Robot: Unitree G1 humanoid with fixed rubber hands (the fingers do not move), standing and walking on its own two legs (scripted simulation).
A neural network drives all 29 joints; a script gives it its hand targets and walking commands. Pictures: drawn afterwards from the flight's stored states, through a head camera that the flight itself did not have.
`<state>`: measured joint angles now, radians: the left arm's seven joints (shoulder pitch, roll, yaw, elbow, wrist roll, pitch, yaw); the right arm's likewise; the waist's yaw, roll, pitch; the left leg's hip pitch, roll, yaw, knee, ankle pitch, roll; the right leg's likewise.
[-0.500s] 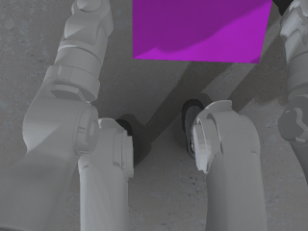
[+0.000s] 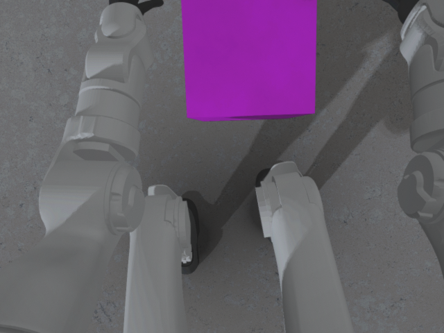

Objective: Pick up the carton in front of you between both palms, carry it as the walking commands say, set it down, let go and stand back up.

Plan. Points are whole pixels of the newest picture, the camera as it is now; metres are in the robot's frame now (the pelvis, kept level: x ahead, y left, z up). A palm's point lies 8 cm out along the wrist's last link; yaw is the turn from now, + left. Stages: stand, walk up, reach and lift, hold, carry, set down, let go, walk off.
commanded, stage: set down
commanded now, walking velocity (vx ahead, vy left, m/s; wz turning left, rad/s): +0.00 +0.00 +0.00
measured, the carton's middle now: (245, 68) +0.50 -0.11 -0.31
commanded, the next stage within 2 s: let go in 0.66 s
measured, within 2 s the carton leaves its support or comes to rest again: neither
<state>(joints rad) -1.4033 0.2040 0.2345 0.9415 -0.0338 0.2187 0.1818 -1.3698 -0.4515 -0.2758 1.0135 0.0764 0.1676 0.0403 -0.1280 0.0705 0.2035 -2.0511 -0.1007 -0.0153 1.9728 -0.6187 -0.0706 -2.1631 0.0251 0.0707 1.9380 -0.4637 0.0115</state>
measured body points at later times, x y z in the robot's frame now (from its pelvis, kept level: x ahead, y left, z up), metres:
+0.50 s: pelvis +0.03 +0.00 +0.13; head +0.35 -0.07 +0.44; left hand +0.59 +0.05 +0.02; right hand +0.52 -0.34 +0.02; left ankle +0.10 +0.13 -0.40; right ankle +0.13 -0.12 -0.40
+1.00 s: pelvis +0.07 -0.02 +0.25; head +0.33 -0.07 +0.61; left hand +0.50 +0.09 +0.13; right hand +0.44 -0.33 +0.13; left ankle +0.10 +0.13 -0.40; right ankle +0.13 -0.12 -0.40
